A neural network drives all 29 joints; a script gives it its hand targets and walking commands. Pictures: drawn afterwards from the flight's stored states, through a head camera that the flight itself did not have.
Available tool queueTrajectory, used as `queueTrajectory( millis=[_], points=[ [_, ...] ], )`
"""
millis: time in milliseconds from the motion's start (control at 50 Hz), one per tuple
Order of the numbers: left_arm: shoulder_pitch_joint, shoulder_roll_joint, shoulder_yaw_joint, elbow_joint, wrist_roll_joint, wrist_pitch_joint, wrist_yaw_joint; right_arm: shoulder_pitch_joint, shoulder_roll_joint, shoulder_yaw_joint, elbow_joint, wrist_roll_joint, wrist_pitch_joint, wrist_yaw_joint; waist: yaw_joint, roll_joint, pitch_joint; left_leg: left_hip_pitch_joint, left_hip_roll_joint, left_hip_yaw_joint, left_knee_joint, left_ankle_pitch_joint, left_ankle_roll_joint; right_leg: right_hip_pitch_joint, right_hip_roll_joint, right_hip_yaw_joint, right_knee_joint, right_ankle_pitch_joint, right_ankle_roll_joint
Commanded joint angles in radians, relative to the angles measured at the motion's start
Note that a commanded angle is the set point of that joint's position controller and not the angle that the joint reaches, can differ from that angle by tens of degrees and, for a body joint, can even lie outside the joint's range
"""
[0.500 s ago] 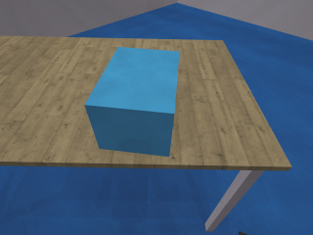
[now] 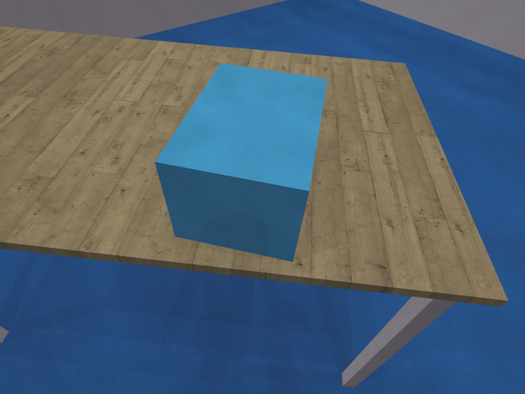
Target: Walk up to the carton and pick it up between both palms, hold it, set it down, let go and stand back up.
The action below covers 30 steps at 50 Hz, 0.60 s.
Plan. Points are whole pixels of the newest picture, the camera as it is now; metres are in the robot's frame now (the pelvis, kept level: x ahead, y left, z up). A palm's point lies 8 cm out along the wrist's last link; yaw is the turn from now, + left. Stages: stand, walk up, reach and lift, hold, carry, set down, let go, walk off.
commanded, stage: walk up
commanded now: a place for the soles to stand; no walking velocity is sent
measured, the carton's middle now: (254, 154) +0.50 +0.03 +0.10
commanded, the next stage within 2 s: none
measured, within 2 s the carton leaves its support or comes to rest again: neither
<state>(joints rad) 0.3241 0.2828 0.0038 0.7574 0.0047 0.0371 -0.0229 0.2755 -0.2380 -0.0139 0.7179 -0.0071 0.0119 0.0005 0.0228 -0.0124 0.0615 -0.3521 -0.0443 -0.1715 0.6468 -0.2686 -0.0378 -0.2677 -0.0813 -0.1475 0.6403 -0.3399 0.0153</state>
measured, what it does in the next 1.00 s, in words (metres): steps to the left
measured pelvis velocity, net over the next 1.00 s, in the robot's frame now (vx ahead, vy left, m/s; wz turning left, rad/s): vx -0.03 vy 0.10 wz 0.00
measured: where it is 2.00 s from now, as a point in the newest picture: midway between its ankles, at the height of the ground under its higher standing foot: outside the picture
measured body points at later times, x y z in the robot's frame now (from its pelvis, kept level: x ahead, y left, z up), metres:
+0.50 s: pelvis +0.01 +0.00 -0.01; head +0.04 +0.01 +0.44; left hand +0.07 +0.28 -0.13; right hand +0.14 -0.25 -0.12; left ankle +0.05 +0.13 -0.72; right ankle +0.00 -0.13 -0.72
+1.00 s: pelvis -0.03 +0.10 -0.01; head +0.01 +0.10 +0.44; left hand +0.01 +0.37 -0.14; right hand +0.11 -0.13 -0.13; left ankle +0.04 +0.17 -0.72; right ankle -0.05 -0.03 -0.67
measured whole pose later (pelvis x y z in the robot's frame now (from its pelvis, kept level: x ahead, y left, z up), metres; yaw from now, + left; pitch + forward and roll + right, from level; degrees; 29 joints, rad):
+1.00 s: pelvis -0.03 +0.10 -0.01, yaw +0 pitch -2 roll +2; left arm 0.37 0.26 0.05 0.74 0.02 0.05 0.02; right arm 0.16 -0.19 -0.02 0.74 -0.02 0.03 -0.02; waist 0.01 -0.04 0.11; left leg -0.36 -0.03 0.19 0.65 -0.25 0.10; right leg -0.42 0.00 0.08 1.11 -0.58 0.03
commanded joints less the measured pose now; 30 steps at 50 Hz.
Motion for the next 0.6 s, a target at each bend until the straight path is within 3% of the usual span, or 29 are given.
queueTrajectory(
  millis=[0,40,60,80,140,180,240,300,320,340,360,380,400,420,440,460,480,500,520,540,580],
  points=[
    [0.026,0.192,0.068,-0.095,0.002,-0.021,0.008,-0.015,-0.174,-0.059,-0.113,0.001,-0.030,-0.007,-0.005,0.036,-0.054,-0.035,0.056,-0.059,-0.103,0.066,0.072,0.030,-0.087,0.111,-0.186,-0.050,-0.074],
    [0.003,0.166,0.058,-0.112,0.002,-0.021,0.010,-0.024,-0.178,-0.062,-0.121,-0.001,-0.031,-0.009,-0.003,0.053,-0.038,-0.059,0.054,-0.060,-0.111,0.046,0.075,0.027,-0.088,0.119,-0.177,-0.031,-0.074],
    [0.007,0.177,0.063,-0.108,0.001,-0.021,0.010,-0.014,-0.173,-0.060,-0.114,0.002,-0.031,-0.011,0.002,0.018,-0.025,-0.077,0.053,-0.065,-0.098,0.037,0.082,0.032,-0.099,0.121,-0.182,-0.045,-0.086],
    [0.015,0.172,0.063,-0.101,0.004,-0.020,0.010,-0.010,-0.179,-0.061,-0.117,-0.003,-0.033,-0.011,-0.001,0.040,-0.061,-0.046,0.059,-0.071,-0.092,0.058,0.078,0.053,-0.093,0.115,-0.175,0.010,-0.082],
    [0.010,0.191,0.065,-0.110,0.005,-0.024,0.010,-0.005,-0.163,-0.054,-0.120,0.005,-0.037,-0.011,-0.010,0.025,-0.059,-0.045,0.052,-0.068,-0.078,0.136,0.084,0.056,-0.090,0.096,-0.153,0.032,-0.081],
    [0.005,0.169,0.060,-0.112,0.003,-0.022,0.010,0.002,-0.184,-0.062,-0.119,0.003,-0.036,-0.013,-0.001,0.049,-0.065,-0.045,0.060,-0.084,-0.072,0.190,0.083,0.072,-0.083,0.084,-0.142,0.078,-0.078],
    [-0.011,0.174,0.062,-0.120,0.003,-0.023,0.011,-0.011,-0.183,-0.062,-0.125,0.005,-0.033,-0.013,-0.005,0.020,-0.080,-0.032,0.055,-0.060,-0.055,0.221,0.080,0.074,-0.091,0.080,-0.138,0.088,-0.079],
    [0.005,0.178,0.067,-0.123,-0.002,-0.014,0.011,-0.024,-0.180,-0.059,-0.128,0.006,-0.030,-0.014,0.001,0.058,-0.082,-0.043,0.059,-0.083,-0.058,0.214,0.089,0.081,-0.083,0.087,-0.129,0.056,-0.078],
    [-0.001,0.174,0.066,-0.119,-0.001,-0.014,0.011,-0.021,-0.185,-0.061,-0.124,0.004,-0.029,-0.016,0.002,0.060,-0.071,-0.060,0.063,-0.095,-0.061,0.229,0.090,0.092,-0.075,0.069,-0.118,0.105,-0.074],
    [0.010,0.181,0.064,-0.117,-0.002,-0.014,0.013,-0.015,-0.182,-0.062,-0.118,0.003,-0.031,-0.014,0.002,0.031,-0.082,-0.056,0.061,-0.093,-0.063,0.220,0.086,0.091,-0.086,0.072,-0.120,0.071,-0.080],
    [-0.012,0.180,0.070,-0.132,0.002,-0.013,0.012,-0.016,-0.184,-0.065,-0.130,0.002,-0.030,-0.015,0.001,0.036,-0.085,-0.053,0.052,-0.083,-0.056,0.201,0.082,0.077,-0.088,0.083,-0.129,0.028,-0.086],
    [-0.008,0.171,0.065,-0.127,0.002,-0.016,0.011,-0.013,-0.205,-0.068,-0.124,0.003,-0.029,-0.016,0.005,0.020,-0.083,-0.057,0.056,-0.106,-0.049,0.201,0.082,0.086,-0.084,0.089,-0.139,0.064,-0.089],
    [-0.007,0.176,0.062,-0.130,0.006,-0.017,0.011,-0.007,-0.204,-0.067,-0.129,0.002,-0.029,-0.017,-0.005,0.033,-0.074,-0.047,0.053,-0.083,-0.035,0.210,0.079,0.069,-0.098,0.083,-0.130,0.071,-0.096],
    [0.045,0.227,0.085,-0.121,0.013,-0.030,0.044,-0.105,-0.236,-0.086,-0.147,-0.016,0.001,0.004,0.019,0.057,-0.052,-0.119,0.016,-0.026,0.099,0.337,0.069,0.131,-0.171,0.194,-0.152,0.221,-0.140],
    [0.097,0.273,0.100,-0.104,0.019,-0.034,0.065,-0.116,-0.194,-0.080,-0.163,-0.021,0.017,0.014,0.036,-0.009,-0.071,-0.140,0.008,0.059,0.231,0.267,0.051,0.158,-0.288,0.220,-0.179,0.326,-0.210],
    [0.083,0.286,0.105,-0.100,0.029,-0.034,0.077,-0.079,-0.167,-0.078,-0.156,-0.032,0.029,0.015,0.027,-0.078,-0.062,-0.205,0.012,0.108,0.352,-0.060,0.033,0.177,-0.396,0.287,-0.194,0.491,-0.293],
    [0.093,0.268,0.104,-0.091,0.023,-0.038,0.084,-0.102,-0.156,-0.085,-0.163,-0.037,0.039,0.015,0.043,-0.117,-0.005,-0.309,0.024,0.120,0.484,-0.321,0.019,0.177,-0.487,0.354,-0.229,0.669,-0.364],
    [0.103,0.262,0.111,-0.082,0.034,-0.043,0.091,-0.124,-0.139,-0.092,-0.172,-0.037,0.050,0.016,0.047,-0.126,0.013,-0.323,0.073,0.079,0.529,-0.347,0.019,0.158,-0.530,0.356,-0.261,0.664,-0.383],
    [0.090,0.251,0.109,-0.088,0.032,-0.043,0.099,-0.099,-0.145,-0.096,-0.160,-0.040,0.050,0.018,0.035,-0.088,0.030,-0.328,0.081,0.055,0.543,-0.341,0.011,0.149,-0.522,0.335,-0.248,0.658,-0.370],
    [0.080,0.236,0.109,-0.099,0.047,-0.049,0.102,-0.126,-0.139,-0.091,-0.166,-0.040,0.055,0.020,0.038,-0.086,0.035,-0.293,0.102,0.038,0.509,-0.303,0.008,0.147,-0.457,0.276,-0.220,0.652,-0.324],
    [0.045,0.228,0.105,-0.097,0.062,-0.056,0.106,-0.129,-0.108,-0.081,-0.154,-0.042,0.052,0.036,0.030,-0.130,0.028,-0.221,0.120,0.092,0.354,-0.226,0.007,0.135,-0.378,0.173,-0.185,0.576,-0.244]
  ],
)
